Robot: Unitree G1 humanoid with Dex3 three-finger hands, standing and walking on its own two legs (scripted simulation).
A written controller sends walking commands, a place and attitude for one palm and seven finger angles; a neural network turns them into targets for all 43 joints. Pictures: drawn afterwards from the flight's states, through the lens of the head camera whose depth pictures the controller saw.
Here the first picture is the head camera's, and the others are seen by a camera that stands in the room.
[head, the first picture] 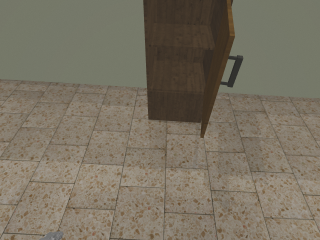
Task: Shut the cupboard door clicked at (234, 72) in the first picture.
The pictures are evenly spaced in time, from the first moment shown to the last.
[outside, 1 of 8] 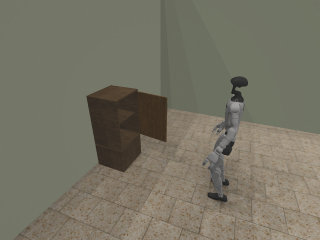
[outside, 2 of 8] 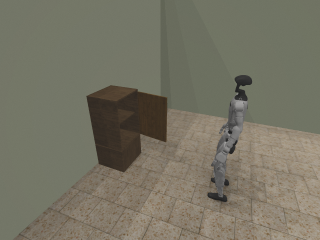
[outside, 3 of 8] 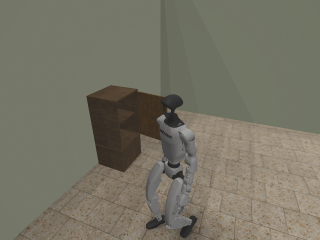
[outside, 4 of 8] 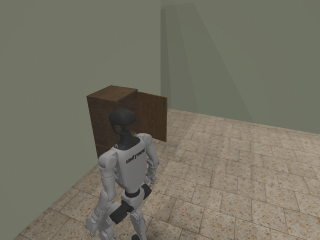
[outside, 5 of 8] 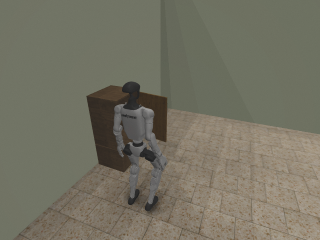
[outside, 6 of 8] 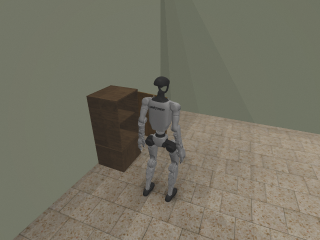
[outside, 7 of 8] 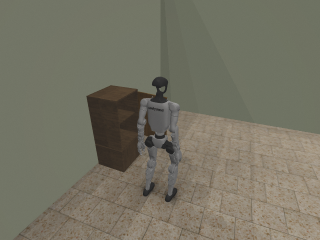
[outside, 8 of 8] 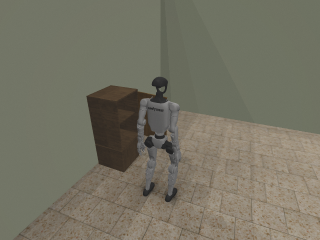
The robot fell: no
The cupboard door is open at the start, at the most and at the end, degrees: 83 83 83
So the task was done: no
